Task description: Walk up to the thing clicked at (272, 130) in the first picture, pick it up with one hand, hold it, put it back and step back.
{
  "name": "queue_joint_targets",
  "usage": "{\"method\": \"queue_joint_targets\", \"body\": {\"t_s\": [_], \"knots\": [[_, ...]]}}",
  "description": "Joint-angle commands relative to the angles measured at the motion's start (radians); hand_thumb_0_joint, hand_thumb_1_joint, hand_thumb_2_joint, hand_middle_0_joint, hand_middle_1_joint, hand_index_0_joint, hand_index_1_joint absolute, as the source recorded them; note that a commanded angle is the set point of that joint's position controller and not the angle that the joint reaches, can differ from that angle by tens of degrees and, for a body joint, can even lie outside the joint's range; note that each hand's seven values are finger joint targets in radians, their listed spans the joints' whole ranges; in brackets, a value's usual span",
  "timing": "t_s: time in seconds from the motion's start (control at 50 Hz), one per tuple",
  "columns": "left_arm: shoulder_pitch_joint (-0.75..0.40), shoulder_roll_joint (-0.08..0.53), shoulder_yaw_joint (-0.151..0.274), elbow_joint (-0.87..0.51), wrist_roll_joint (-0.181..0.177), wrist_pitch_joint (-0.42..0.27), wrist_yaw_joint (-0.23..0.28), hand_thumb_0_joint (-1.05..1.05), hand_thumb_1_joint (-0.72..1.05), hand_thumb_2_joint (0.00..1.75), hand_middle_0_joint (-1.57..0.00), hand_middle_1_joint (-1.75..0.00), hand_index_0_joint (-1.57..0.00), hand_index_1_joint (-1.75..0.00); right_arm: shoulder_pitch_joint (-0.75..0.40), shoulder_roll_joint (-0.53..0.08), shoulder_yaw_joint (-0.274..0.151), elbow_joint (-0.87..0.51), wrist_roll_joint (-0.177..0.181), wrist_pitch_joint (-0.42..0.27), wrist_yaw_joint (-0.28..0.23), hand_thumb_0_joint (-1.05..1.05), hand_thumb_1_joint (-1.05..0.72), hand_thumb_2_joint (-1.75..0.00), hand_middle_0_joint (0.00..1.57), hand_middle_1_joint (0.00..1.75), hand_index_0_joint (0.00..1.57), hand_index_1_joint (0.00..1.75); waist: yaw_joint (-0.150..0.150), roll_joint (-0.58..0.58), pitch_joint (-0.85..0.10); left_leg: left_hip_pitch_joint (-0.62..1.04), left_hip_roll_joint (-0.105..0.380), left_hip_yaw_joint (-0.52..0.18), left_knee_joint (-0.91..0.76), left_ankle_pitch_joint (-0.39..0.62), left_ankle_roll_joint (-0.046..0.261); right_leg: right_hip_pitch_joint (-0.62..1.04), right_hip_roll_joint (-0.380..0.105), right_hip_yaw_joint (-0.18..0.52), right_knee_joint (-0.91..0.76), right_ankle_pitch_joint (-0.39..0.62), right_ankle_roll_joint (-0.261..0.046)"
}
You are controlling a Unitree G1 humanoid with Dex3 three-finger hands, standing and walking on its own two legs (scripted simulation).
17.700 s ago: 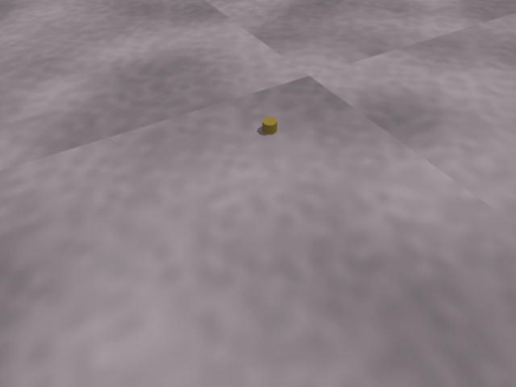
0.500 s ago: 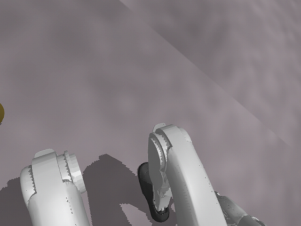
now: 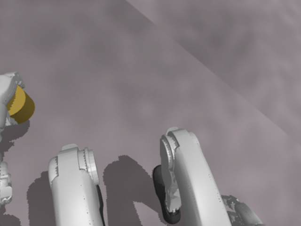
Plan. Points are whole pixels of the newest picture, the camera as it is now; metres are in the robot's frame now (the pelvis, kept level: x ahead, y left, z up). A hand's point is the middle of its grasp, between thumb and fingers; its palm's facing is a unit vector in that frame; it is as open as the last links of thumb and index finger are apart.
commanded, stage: lift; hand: left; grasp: from above
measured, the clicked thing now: (10, 104) +0.45 +0.34 -0.18
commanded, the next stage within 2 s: hold in 1.80 s
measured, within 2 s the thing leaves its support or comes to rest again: neither
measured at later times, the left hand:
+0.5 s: hand out of the picture +0.41 +0.35 -0.06, palm faces -0.45 -0.10 -0.89, open 11.8 cm
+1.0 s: hand out of the picture +0.34 +0.32 +0.14, palm faces -0.41 -0.15 -0.90, open 11.8 cm
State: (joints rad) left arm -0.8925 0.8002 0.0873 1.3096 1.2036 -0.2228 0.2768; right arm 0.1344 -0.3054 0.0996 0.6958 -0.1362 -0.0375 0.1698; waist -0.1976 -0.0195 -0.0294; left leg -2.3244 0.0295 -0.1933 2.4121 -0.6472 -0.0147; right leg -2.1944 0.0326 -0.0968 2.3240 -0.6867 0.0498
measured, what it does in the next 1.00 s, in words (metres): rises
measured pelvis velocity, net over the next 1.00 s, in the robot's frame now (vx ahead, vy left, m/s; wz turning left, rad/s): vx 0.00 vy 0.00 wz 0.12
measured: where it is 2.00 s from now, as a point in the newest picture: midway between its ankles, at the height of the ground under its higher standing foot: (133, 213)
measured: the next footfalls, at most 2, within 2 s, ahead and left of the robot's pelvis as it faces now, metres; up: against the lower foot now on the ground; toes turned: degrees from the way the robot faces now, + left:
none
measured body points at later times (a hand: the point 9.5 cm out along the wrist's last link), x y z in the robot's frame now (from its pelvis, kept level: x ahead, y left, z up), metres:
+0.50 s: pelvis -0.01 +0.00 +0.05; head +0.19 +0.07 +0.45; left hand +0.43 +0.35 -0.01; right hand +0.09 -0.26 -0.06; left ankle +0.08 +0.13 -0.30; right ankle +0.10 -0.13 -0.30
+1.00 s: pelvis +0.00 +0.00 +0.21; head +0.13 +0.05 +0.64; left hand +0.36 +0.32 +0.19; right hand +0.17 -0.24 +0.10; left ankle +0.08 +0.13 -0.30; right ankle +0.10 -0.13 -0.30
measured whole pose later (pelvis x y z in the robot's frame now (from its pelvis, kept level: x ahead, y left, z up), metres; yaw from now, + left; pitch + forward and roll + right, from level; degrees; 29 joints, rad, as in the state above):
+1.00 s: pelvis +0.00 +0.00 +0.21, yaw +7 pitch +26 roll -5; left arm -0.40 0.57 -0.06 0.61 0.96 -0.04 0.01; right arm 0.14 -0.25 -0.01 0.65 0.02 0.04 -0.01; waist -0.06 0.04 -0.16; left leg -1.60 0.05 -0.07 1.72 -0.57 0.00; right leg -1.52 0.00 -0.04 1.67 -0.60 0.04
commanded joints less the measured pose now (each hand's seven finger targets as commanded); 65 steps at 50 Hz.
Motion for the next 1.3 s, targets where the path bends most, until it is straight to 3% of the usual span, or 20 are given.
{"method": "queue_joint_targets", "body": {"t_s": [0.0, 0.1, 0.16, 0.24, 0.26, 0.36, 0.4, 0.48, 0.58, 0.6, 0.7, 0.72, 0.76, 0.78, 0.96, 1.0, 1.08, 1.2, 1.26, 1.28], "knots": [[-0.322, 0.290, 0.037, -0.144, -0.006, 0.006, 0.032, 0.00, 0.54, 1.18, -0.92, -1.05, -0.91, -1.06, 0.172, -0.235, -0.082, -0.024, 0.008, 0.012, -0.025, 0.00, -0.90, -0.90, 0.20, 0.30, 0.20, 0.30, -0.008, 0.336, -0.650, 0.512, -0.012, 0.115, -0.272, 0.090, 0.033, 0.266, 0.036, -0.070, -0.252, 0.154, -0.090], [-0.310, 0.258, 0.021, -0.152, -0.021, 0.017, 0.009, 0.00, 0.49, 1.14, -0.88, -1.03, -0.88, -1.03, 0.186, -0.229, -0.092, -0.023, 0.014, 0.016, -0.038, 0.00, -0.91, -0.91, 0.20, 0.30, 0.20, 0.30, -0.003, 0.343, -0.680, 0.559, -0.013, 0.116, -0.306, 0.093, 0.031, 0.274, 0.031, -0.070, -0.266, 0.163, -0.088], [-0.277, 0.272, 0.033, -0.176, -0.051, 0.031, -0.020, 0.00, 0.47, 1.08, -0.85, -1.02, -0.86, -1.01, 0.202, -0.233, -0.109, -0.025, 0.024, 0.020, -0.046, 0.00, -0.91, -0.91, 0.20, 0.30, 0.20, 0.30, 0.019, 0.341, -0.699, 0.572, -0.016, 0.119, -0.335, 0.085, 0.032, 0.287, 0.026, -0.065, -0.284, 0.154, -0.090], [-0.272, 0.284, 0.053, -0.284, -0.073, 0.044, -0.060, 0.00, 0.49, 1.13, -0.88, -1.03, -0.89, -1.02, 0.215, -0.225, -0.130, -0.032, 0.042, 0.030, -0.055, 0.00, -0.91, -0.91, 0.20, 0.30, 0.20, 0.30, 0.045, 0.335, -0.762, 0.621, -0.020, 0.137, -0.358, 0.126, 0.035, 0.337, 0.020, -0.049, -0.316, 0.184, -0.087], [-0.270, 0.260, 0.037, -0.310, -0.078, 0.044, -0.071, 0.00, 0.49, 1.15, -0.88, -1.04, -0.89, -1.04, 0.215, -0.219, -0.137, -0.036, 0.046, 0.032, -0.056, 0.00, -0.91, -0.91, 0.20, 0.30, 0.20, 0.30, 0.042, 0.340, -0.773, 0.634, -0.017, 0.134, -0.366, 0.120, 0.035, 0.337, 0.021, -0.044, -0.322, 0.179, -0.088], [-0.214, 0.253, 0.046, -0.406, -0.101, 0.047, -0.110, 0.00, 0.48, 1.14, -0.86, -1.05, -0.87, -1.04, 0.219, -0.205, -0.158, -0.049, 0.067, 0.045, -0.067, 0.00, -0.91, -0.90, 0.20, 0.30, 0.20, 0.30, 0.067, 0.313, -0.787, 0.660, -0.019, 0.139, -0.419, 0.101, 0.039, 0.376, 0.017, -0.026, -0.373, 0.158, -0.088], [-0.167, 0.201, 0.024, -0.421, -0.116, 0.052, -0.124, 0.00, 0.48, 1.15, -0.87, -1.05, -0.88, -1.04, 0.213, -0.200, -0.166, -0.056, 0.074, 0.049, -0.074, 0.00, -0.91, -0.91, 0.20, 0.30, 0.20, 0.30, 0.068, 0.273, -0.753, 0.664, -0.019, 0.129, -0.453, 0.065, 0.042, 0.366, 0.014, -0.027, -0.403, 0.124, -0.087], [-0.108, 0.195, 0.022, -0.486, -0.135, 0.066, -0.145, 0.00, 0.47, 1.13, -0.84, -1.06, -0.86, -1.04, 0.213, -0.192, -0.174, -0.071, 0.091, 0.055, -0.085, 0.00, -0.90, -0.90, 0.20, 0.30, 0.20, 0.30, 0.082, 0.244, -0.747, 0.699, -0.019, 0.124, -0.508, 0.057, 0.045, 0.413, 0.014, -0.016, -0.454, 0.120, -0.086], [-0.047, 0.123, -0.013, -0.623, -0.189, 0.093, -0.188, 0.00, 0.48, 1.16, -0.84, -1.07, -0.85, -1.05, 0.191, -0.183, -0.185, -0.097, 0.111, 0.060, -0.102, 0.00, -0.90, -0.90, 0.20, 0.30, 0.20, 0.30, 0.087, 0.256, -0.754, 0.804, -0.009, 0.101, -0.610, 0.056, 0.041, 0.475, 0.011, -0.015, -0.506, 0.140, -0.082], [-0.043, 0.149, 0.007, -0.653, -0.188, 0.098, -0.192, 0.00, 0.46, 1.13, -0.82, -1.07, -0.84, -1.04, 0.187, -0.187, -0.188, -0.097, 0.115, 0.062, -0.108, 0.00, -0.90, -0.90, 0.20, 0.30, 0.20, 0.30, 0.097, 0.261, -0.768, 0.832, -0.008, 0.090, -0.637, 0.049, 0.040, 0.490, 0.008, -0.014, -0.514, 0.139, -0.081], [0.065, 0.137, 0.010, -0.752, -0.208, 0.123, -0.220, 0.00, 0.45, 1.12, -0.80, -1.06, -0.82, -1.04, 0.145, -0.163, -0.189, -0.125, 0.129, 0.069, -0.133, 0.00, -0.90, -0.90, 0.20, 0.30, 0.20, 0.30, 0.114, 0.227, -0.770, 0.923, -0.008, 0.111, -0.710, 0.077, 0.041, 0.610, 0.011, 0.006, -0.620, 0.153, -0.079], [0.069, 0.132, 0.016, -0.799, -0.216, 0.127, -0.222, 0.00, 0.44, 1.13, -0.80, -1.05, -0.82, -1.03, 0.144, -0.163, -0.189, -0.128, 0.132, 0.069, -0.138, 0.00, -0.90, -0.90, 0.20, 0.30, 0.20, 0.30, 0.118, 0.240, -0.777, 0.951, -0.009, 0.107, -0.742, 0.077, 0.039, 0.636, 0.007, 0.009, -0.635, 0.157, -0.078], [0.075, 0.091, -0.023, -0.831, -0.229, 0.138, -0.228, 0.00, 0.45, 1.13, -0.80, -1.05, -0.82, -1.03, 0.129, -0.154, -0.188, -0.129, 0.136, 0.068, -0.151, 0.00, -0.90, -0.90, 0.20, 0.30, 0.20, 0.30, 0.108, 0.236, -0.754, 1.010, 0.000, 0.104, -0.794, 0.066, 0.038, 0.672, 0.012, 0.010, -0.684, 0.154, -0.075], [0.090, 0.096, -0.008, -0.837, -0.235, 0.144, -0.228, 0.00, 0.43, 1.13, -0.80, -1.03, -0.81, -1.02, 0.125, -0.153, -0.186, -0.127, 0.140, 0.066, -0.158, 0.00, -0.90, -0.90, 0.20, 0.30, 0.20, 0.30, 0.109, 0.226, -0.729, 1.022, -0.002, 0.101, -0.823, 0.054, 0.038, 0.692, 0.009, 0.012, -0.710, 0.145, -0.073], [0.248, -0.008, -0.064, -0.906, -0.246, 0.192, -0.228, 0.00, 0.46, 1.15, -0.82, -1.05, -0.83, -1.04, 0.081, -0.116, -0.175, -0.114, 0.156, 0.046, -0.199, 0.00, -0.90, -0.90, 0.20, 0.30, 0.20, 0.30, 0.117, 0.187, -0.625, 1.227, 0.000, 0.123, -1.040, 0.087, 0.030, 0.931, 0.006, 0.042, -0.938, 0.164, -0.071], [0.242, 0.001, -0.060, -0.905, -0.241, 0.197, -0.220, 0.00, 0.49, 1.16, -0.83, -1.07, -0.84, -1.06, 0.076, -0.113, -0.168, -0.110, 0.160, 0.039, -0.208, 0.00, -0.90, -0.90, 0.20, 0.30, 0.20, 0.30, 0.116, 0.182, -0.599, 1.271, 0.000, 0.118, -1.096, 0.075, 0.029, 0.981, 0.008, 0.047, -0.991, 0.153, -0.071], [0.278, -0.063, -0.095, -0.824, -0.236, 0.203, -0.207, 0.00, 0.49, 1.13, -0.83, -1.07, -0.85, -1.05, 0.075, -0.101, -0.166, -0.093, 0.163, 0.020, -0.221, 0.00, -0.90, -0.90, 0.20, 0.30, 0.20, 0.30, 0.110, 0.135, -0.491, 1.325, 0.001, 0.121, -1.189, 0.084, 0.027, 1.064, 0.007, 0.060, -1.092, 0.159, -0.071], [0.302, -0.129, -0.155, -0.782, -0.230, 0.209, -0.186, 0.00, 0.49, 1.09, -0.82, -1.07, -0.85, -1.04, 0.090, -0.086, -0.169, -0.091, 0.171, -0.004, -0.228, 0.00, -0.90, -0.90, 0.20, 0.30, 0.20, 0.30, 0.116, 0.104, -0.450, 1.441, -0.012, 0.152, -1.302, 0.162, 0.023, 1.222, 0.011, 0.081, -1.250, 0.205, -0.073], [0.314, -0.124, -0.141, -0.754, -0.227, 0.215, -0.170, 0.00, 0.50, 1.10, -0.83, -1.08, -0.85, -1.06, 0.094, -0.089, -0.172, -0.085, 0.174, -0.013, -0.230, 0.00, -0.90, -0.90, 0.20, 0.30, 0.20, 0.30, 0.131, 0.104, -0.428, 1.498, -0.014, 0.150, -1.369, 0.162, 0.019, 1.284, 0.013, 0.087, -1.303, 0.203, -0.073], [0.287, -0.144, -0.160, -0.758, -0.222, 0.215, -0.166, 0.00, 0.50, 1.10, -0.82, -1.09, -0.85, -1.06, 0.095, -0.085, -0.171, -0.084, 0.172, -0.016, -0.231, 0.00, -0.90, -0.90, 0.20, 0.30, 0.20, 0.30, 0.124, 0.121, -0.423, 1.515, -0.015, 0.148, -1.390, 0.158, 0.017, 1.292, 0.013, 0.087, -1.319, 0.209, -0.071]]}}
